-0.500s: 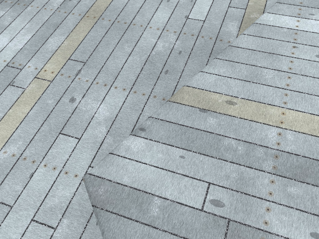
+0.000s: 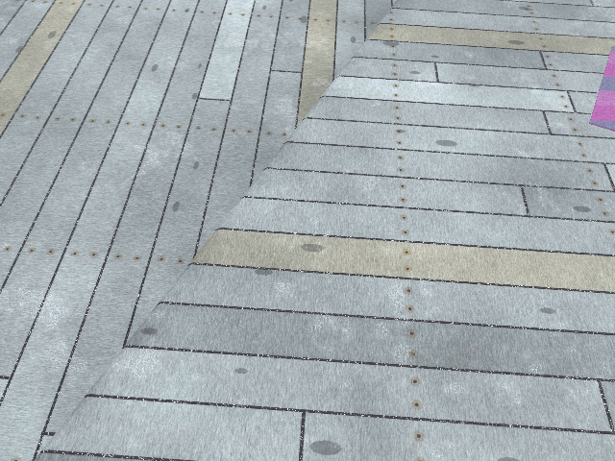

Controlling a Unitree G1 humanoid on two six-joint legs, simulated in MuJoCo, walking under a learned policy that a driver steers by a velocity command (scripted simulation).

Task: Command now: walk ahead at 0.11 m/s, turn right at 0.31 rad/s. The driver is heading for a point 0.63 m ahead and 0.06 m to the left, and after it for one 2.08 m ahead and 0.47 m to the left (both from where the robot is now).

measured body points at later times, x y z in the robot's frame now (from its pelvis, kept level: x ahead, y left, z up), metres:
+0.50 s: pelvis +0.06 -0.04 +0.00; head +0.07 -0.04 +0.45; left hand +0.24 +0.21 -0.10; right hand +0.14 -0.32 -0.14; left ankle -0.01 +0.12 -0.74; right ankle +0.06 -0.14 -0.74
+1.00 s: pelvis +0.15 -0.02 +0.00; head +0.17 +0.00 +0.45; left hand +0.34 +0.23 -0.10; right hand +0.06 -0.27 -0.13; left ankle +0.02 +0.09 -0.74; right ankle +0.25 -0.16 -0.69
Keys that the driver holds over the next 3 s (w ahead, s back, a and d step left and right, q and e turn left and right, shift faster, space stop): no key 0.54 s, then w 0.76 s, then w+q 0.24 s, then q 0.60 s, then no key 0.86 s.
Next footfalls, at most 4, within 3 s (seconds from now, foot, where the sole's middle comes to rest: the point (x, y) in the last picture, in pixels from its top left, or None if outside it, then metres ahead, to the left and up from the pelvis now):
0.24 right None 0.10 -0.14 -0.78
1.16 right None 0.40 -0.16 -0.78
1.70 left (267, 372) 0.70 0.09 -0.78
2.22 right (353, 344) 0.77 -0.12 -0.78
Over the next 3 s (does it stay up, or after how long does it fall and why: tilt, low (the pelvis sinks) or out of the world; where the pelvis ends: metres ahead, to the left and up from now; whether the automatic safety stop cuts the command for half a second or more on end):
stays up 0.65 -0.01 0.00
